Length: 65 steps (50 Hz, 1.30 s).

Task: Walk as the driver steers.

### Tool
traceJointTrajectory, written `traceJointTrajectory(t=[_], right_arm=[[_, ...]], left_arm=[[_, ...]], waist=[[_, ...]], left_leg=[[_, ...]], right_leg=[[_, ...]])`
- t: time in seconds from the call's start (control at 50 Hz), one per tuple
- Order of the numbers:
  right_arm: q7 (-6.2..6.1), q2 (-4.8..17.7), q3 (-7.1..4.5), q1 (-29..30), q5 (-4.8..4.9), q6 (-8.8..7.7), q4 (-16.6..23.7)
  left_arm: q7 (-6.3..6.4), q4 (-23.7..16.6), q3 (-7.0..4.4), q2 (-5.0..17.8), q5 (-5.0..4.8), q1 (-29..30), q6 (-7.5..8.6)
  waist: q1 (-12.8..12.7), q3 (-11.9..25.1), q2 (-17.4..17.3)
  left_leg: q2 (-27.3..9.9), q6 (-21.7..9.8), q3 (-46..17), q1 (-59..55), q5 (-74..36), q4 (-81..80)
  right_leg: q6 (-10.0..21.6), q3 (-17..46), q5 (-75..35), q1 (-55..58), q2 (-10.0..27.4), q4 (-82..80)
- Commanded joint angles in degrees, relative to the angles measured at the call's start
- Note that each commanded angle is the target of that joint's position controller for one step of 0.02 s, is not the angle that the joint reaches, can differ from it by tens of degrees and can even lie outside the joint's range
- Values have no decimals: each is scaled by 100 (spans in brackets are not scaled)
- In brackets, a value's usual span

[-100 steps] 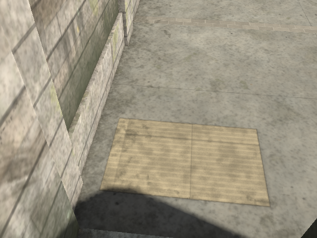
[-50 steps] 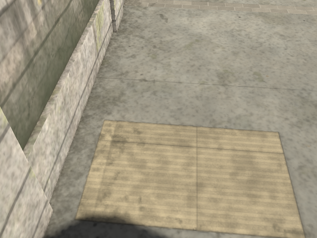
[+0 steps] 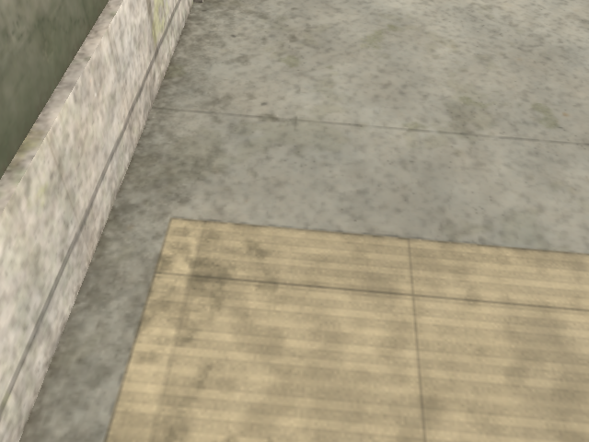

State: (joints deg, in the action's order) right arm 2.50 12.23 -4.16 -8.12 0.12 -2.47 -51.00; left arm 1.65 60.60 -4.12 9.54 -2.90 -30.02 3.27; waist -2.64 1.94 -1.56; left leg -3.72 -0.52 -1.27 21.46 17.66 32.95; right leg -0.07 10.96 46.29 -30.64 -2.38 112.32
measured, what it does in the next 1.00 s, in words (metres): walks ahead, turning right: right foot, then left foot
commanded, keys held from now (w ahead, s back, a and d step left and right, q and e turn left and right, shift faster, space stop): w+e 0.62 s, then w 0.38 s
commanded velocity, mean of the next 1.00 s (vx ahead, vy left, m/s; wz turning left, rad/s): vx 0.48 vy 0.00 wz -0.43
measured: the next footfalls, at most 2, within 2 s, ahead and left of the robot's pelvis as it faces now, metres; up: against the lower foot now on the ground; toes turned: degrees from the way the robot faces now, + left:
right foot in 0.50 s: +0.38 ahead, -0.08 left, +0.00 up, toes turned -13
left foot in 0.90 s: +0.72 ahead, +0.02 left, +0.00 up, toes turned -26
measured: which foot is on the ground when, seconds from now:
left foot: down 0.00-0.50, up 0.52-0.88, down 0.90-1.00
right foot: up 0.00-0.48, down 0.50-0.92, up 0.94-1.00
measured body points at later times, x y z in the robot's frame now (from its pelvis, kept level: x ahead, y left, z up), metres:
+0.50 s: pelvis +0.27 +0.01 -0.02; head +0.29 +0.02 +0.43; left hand +0.57 +0.13 -0.08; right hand +0.11 -0.18 -0.16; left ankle +0.05 +0.11 -0.69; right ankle +0.35 -0.07 -0.73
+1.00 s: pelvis +0.58 -0.02 -0.01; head +0.61 -0.03 +0.44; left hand +0.72 +0.20 -0.14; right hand +0.62 -0.30 -0.11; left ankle +0.68 +0.04 -0.74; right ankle +0.40 -0.09 -0.64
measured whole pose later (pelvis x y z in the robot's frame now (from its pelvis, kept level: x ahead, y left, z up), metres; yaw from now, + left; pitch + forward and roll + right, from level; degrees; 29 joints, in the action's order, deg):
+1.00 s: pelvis +0.58 -0.02 -0.01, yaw -25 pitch +2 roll +0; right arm 1.1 12.2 -1.8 -8.5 -0.1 -7.1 -45.2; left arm -0.8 47.6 -3.4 13.4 -1.7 -20.6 4.2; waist -1.1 -1.2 1.2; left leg 2.4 -2.4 -0.2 23.7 9.6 30.7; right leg 3.2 6.9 24.6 -20.4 -4.0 67.0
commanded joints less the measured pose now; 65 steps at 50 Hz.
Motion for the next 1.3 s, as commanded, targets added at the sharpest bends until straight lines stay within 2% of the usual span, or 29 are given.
traceJointTrajectory(t=[0.02,0.04,0.08,0.1,0.14,0.2,0.22,0.28,0.36,0.44,0.48,0.5,0.52,0.54,0.56,0.58,0.6,0.66,0.74,0.84,0.88,0.9,0.92,0.94,0.96,1.0,1.08,1.18,1.3], right_arm=[[-7,1123,-234,-2608,-45,185,-1101],[-31,660,-63,-2312,-126,144,-1027],[-95,-310,307,-1509,-266,-51,-981],[-167,-269,373,-867,-220,-149,-790],[-366,36,340,-1155,-323,-231,-878],[-555,192,316,-2212,-180,-241,-1080],[-630,261,297,-2471,-94,-231,-1064],[-608,304,241,-2771,-160,-166,-1079],[-618,245,169,-3202,-78,-109,-1062],[-725,670,20,-2875,-77,-126,-774],[-707,901,-78,-2354,43,-260,-501],[-616,997,-131,-1475,131,-432,-137],[-429,143,74,-1549,-203,-660,253],[-178,299,40,-2200,26,-890,228],[-187,461,-40,-1522,227,-898,483],[-267,299,-22,-1194,159,-816,692],[-338,411,-70,-1133,45,-680,706],[-399,442,-100,-1162,-48,-424,771],[-342,77,121,246,-66,-450,1082],[-239,547,37,570,46,-456,1170],[-233,855,-35,-73,-25,-522,932],[-204,1204,-146,-1102,-59,-561,663],[-197,1681,-242,-2070,-162,-554,521],[-122,1481,-202,-2135,-77,-527,364],[-145,1022,-79,-1533,29,-505,550],[-142,667,85,-734,4,-444,708],[-120,519,164,-985,-22,-486,458],[-255,842,118,-1286,52,-396,213],[-257,1040,92,-1639,119,-331,-11]], left_arm=[[152,-1230,174,-450,-264,557,129],[237,-1294,190,-297,-343,1072,-37],[202,-1380,156,-83,-86,1138,-198],[134,-1313,56,100,-16,890,-140],[67,-1525,58,17,83,1343,-91],[-23,-1954,160,-56,-3,2013,-133],[-62,-2112,207,-80,92,2364,-155],[-145,-2462,151,138,-53,2995,-226],[-326,-2839,174,15,9,3677,-201],[-524,-3026,171,-40,110,3838,-149],[-491,-2596,-44,418,170,2386,-157],[-397,-2123,-230,848,211,976,-143],[-314,-1910,-203,1196,232,906,-126],[-237,-1813,-223,1321,372,490,-115],[-176,-1767,-216,1078,393,646,-17],[-188,-1870,-167,870,205,1470,70],[-230,-2021,-98,740,129,2036,106],[-257,-2143,-71,631,132,2162,129],[-75,-1667,-177,924,79,1078,90],[-173,-1512,-167,957,48,721,135],[-159,-1667,-158,1005,111,1143,189],[-203,-1795,-87,833,221,1279,203],[-236,-1699,24,452,195,408,260],[-255,-1600,77,467,58,-97,277],[-270,-1699,-17,974,32,466,244],[-231,-1937,-24,966,206,1362,185],[-160,-2024,-33,684,201,1388,134],[-143,-2370,66,398,241,2412,129],[-300,-2630,42,612,150,3275,134]], waist=[[448,935,-1768],[491,444,-939],[101,-291,-271],[-304,-512,-128],[-172,-605,-520],[120,-682,-394],[277,-713,-330],[503,-938,-256],[750,-1128,-121],[409,-604,-658],[-484,16,-705],[-1331,437,-242],[-583,719,1759],[-460,2017,1031],[-430,1293,403],[98,345,-165],[419,151,-365],[694,-19,-51],[24,-173,434],[27,-141,883],[580,83,956],[988,685,588],[985,1770,-777],[770,2164,-1788],[776,1201,-937],[635,110,-53],[426,-68,-280],[535,-317,-282],[760,-637,-502]], left_leg=[[-2027,-496,-3290,-3086,-186,-1127],[-2223,-654,-3696,-2507,490,-1556],[-1913,-162,-2647,-947,-691,-745],[-1295,31,-1486,92,-1477,-930],[-1108,-120,-1110,242,-2449,-1169],[-1099,-181,-813,-839,-3828,-1173],[-1100,-113,-675,-1204,-3981,-1288],[-1034,218,-181,-1801,-4574,-1533],[-920,536,561,-2400,-5350,-1537],[-972,404,1013,-2303,-8156,-397],[-1053,176,779,-1339,-8618,1529],[-482,256,930,-192,-6278,3571],[641,396,495,2586,1479,5910],[356,225,-1061,2969,1711,5926],[321,179,-1005,3140,1266,5442],[157,99,-754,3102,764,4643],[-15,91,-610,2601,431,4135],[-180,240,-267,1284,-95,2835],[288,214,249,490,-2131,437],[375,-97,8,200,-1829,-319],[397,-331,-26,-673,-1518,-423],[-15,-616,-425,-1915,-2026,-323],[-1350,-1578,-2475,-3962,-1701,-524],[-2132,-2000,-4435,-4259,-379,-1406],[-1892,-1793,-4020,-3557,421,-1545],[-1333,-1463,-2585,-2031,-446,-1820],[-829,-1347,-1548,-1603,-1777,-2208],[-677,-1164,-825,-1532,-2800,-2355],[-925,-1062,-803,-1899,-2257,-2257]], right_leg=[[228,-636,-1673,-4109,205,1133],[324,-497,-2053,-4313,380,1210],[597,259,-3590,-3900,535,-191],[519,308,-4313,-2910,518,-1798],[199,30,-4856,-2469,402,-2921],[123,98,-5400,-2806,299,-4286],[177,-48,-5543,-2848,237,-4703],[341,-228,-5467,-2812,169,-5318],[511,-831,-5044,-2472,40,-5870],[724,-2063,-3913,-664,-352,-6456],[1112,-1799,-3565,1556,-417,-7283],[1574,-1019,-5092,3370,-173,-8705],[2328,1472,-8082,5383,1235,-8120],[3146,2900,-6632,5809,2135,-8606],[2934,2829,-5346,4998,1862,-9043],[2484,2189,-5026,3841,1526,-9428],[2147,1730,-5110,2979,1311,-9629],[1841,748,-5694,1246,892,-9834],[1434,74,-5615,835,374,-9617],[1206,764,-4750,1899,894,-9216],[989,754,-5633,1998,857,-8528],[734,386,-5864,1680,476,-7169],[334,-155,-4047,211,-325,-4736],[303,61,-1339,-741,-372,-3741],[313,61,-1676,-1265,15,-3321],[330,-366,-2648,-1168,525,-3865],[136,-675,-3306,-703,726,-4903],[-5,-937,-4439,-586,631,-6925],[119,-1013,-4841,-277,484,-8043]])
Keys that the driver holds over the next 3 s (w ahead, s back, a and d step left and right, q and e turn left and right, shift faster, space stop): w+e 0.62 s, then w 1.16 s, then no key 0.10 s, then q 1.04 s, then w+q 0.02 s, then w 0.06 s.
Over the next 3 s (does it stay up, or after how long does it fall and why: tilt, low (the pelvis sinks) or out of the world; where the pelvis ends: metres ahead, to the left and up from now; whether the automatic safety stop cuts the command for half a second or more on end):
stays up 1.01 -0.26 0.01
